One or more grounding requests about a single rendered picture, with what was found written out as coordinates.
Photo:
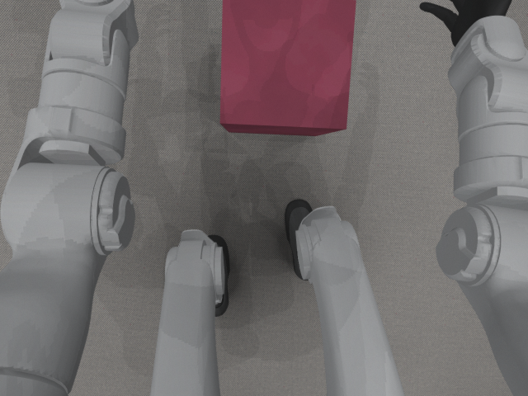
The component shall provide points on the left robot upper arm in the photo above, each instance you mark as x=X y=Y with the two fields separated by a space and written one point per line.
x=61 y=221

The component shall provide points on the robot right foot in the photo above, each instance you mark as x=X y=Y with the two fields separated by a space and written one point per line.
x=295 y=212

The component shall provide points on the robot left forearm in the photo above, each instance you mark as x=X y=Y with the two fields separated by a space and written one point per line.
x=78 y=120

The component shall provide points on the robot right forearm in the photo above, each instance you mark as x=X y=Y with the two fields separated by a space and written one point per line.
x=489 y=73

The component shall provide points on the right robot hand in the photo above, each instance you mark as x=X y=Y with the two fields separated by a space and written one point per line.
x=469 y=12

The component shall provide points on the carton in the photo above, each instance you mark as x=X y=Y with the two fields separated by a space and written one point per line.
x=286 y=66

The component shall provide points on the right robot upper arm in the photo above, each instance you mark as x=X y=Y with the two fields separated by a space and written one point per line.
x=485 y=249

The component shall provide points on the left robot thigh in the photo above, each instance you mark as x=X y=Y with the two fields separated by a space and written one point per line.
x=185 y=362

